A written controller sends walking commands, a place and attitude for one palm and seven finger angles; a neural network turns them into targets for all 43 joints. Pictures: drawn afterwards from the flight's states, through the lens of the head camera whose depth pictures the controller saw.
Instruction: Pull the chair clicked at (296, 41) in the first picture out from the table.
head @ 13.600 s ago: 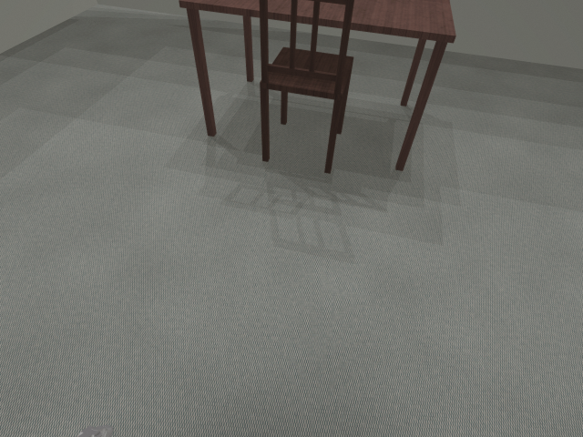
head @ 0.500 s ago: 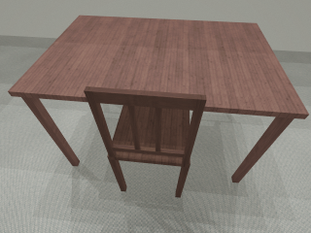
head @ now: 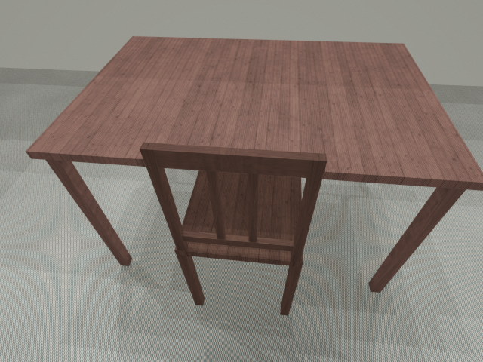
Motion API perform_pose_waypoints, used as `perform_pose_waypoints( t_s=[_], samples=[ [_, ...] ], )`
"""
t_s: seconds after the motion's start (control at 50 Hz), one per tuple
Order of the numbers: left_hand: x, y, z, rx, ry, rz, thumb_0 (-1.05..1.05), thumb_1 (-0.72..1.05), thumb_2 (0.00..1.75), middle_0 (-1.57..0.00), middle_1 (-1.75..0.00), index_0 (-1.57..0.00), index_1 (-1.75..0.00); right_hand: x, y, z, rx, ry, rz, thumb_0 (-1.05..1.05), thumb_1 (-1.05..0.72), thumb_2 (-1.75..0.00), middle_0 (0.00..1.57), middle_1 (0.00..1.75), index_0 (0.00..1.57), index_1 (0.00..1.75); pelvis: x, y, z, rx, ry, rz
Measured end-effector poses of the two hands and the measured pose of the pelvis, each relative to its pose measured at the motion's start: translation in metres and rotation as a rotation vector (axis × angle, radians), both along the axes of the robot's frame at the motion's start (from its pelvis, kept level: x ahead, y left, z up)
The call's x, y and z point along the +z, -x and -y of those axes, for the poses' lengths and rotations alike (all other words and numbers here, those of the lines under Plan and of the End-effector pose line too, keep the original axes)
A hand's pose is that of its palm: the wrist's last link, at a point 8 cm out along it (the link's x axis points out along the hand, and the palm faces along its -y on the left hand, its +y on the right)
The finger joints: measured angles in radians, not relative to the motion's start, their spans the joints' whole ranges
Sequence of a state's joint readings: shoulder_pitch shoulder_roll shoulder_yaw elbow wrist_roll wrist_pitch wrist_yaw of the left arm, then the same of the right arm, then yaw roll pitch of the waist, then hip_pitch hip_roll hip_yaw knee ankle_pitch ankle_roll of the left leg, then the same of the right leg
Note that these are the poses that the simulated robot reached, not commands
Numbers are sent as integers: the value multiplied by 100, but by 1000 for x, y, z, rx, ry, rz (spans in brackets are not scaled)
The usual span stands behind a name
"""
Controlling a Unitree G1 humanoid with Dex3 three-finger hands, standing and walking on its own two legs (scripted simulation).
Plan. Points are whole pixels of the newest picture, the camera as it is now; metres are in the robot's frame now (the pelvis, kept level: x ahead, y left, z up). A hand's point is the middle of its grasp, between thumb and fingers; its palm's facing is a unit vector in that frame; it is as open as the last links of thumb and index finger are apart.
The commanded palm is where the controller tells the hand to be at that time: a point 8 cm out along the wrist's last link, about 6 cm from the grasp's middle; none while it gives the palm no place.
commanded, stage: look again from close up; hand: left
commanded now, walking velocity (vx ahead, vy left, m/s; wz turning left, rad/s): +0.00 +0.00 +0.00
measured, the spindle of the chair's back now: (216, 207) +0.48 +0.09 -0.09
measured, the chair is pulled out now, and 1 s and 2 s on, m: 0.00 0.00 0.00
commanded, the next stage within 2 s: shuffle to correct the standing spot in 0.22 s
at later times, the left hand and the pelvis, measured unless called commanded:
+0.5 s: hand out of the picture -0.02 +0.17 -0.17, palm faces +0.01 -0.98 -0.20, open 7.4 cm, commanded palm none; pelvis +0.00 +0.01 +0.00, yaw -1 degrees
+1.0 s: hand out of the picture +0.02 +0.20 -0.17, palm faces -0.02 -0.98 -0.22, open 7.3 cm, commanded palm none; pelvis +0.02 +0.03 +0.00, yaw -3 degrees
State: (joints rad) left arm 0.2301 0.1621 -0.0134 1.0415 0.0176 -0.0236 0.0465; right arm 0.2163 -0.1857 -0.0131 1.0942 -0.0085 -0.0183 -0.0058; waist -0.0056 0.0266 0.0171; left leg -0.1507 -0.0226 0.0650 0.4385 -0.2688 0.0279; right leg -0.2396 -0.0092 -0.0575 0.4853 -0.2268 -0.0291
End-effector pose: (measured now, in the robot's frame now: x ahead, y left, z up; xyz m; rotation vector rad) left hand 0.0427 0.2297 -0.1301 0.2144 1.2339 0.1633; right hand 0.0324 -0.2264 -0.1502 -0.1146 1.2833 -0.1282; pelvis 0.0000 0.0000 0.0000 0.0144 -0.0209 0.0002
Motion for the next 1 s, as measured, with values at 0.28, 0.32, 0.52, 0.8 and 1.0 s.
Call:
perform_pose_waypoints(
  t_s=[0.28, 0.32, 0.52, 0.8, 1.0],
  samples=[
    [-7, 42, 4, 25, 24, -121, 0, 91, 89, -20, -30, -20, -30, -1, 35, -10, -20, -15, -105, 0, -91, -90, 20, 29, 20, 30, 2, 0, -1, -4, 2, 7],
    [-8, 48, 6, 29, 29, -135, 0, 91, 89, -20, -30, -20, -30, -1, 39, -12, -23, -19, -115, 0, -91, -90, 20, 29, 20, 30, 2, 1, -1, -5, 2, 8],
    [-10, 68, 7, 49, 52, -186, 0, 91, 89, -21, -30, -20, -30, -3, 56, -24, -37, -32, -159, 0, -91, -90, 20, 29, 20, 30, 1, 0, -9, -25, 10, -1],
    [-14, 42, -18, 41, 47, -191, 0, 91, 89, -20, -30, -20, -30, -1, 61, -59, -82, -25, -178, 0, -91, -90, 20, 29, 20, 30, 0, -20, -34, -31, 3, 6],
    [-12, 21, -14, 10, 33, -148, 1, 93, 89, -20, -30, -20, -30, -5, 51, -63, -113, -54, -140, 0, -91, -90, 20, 29, 20, 30, 0, -18, -27, -47, -1, 8]
  ],
)
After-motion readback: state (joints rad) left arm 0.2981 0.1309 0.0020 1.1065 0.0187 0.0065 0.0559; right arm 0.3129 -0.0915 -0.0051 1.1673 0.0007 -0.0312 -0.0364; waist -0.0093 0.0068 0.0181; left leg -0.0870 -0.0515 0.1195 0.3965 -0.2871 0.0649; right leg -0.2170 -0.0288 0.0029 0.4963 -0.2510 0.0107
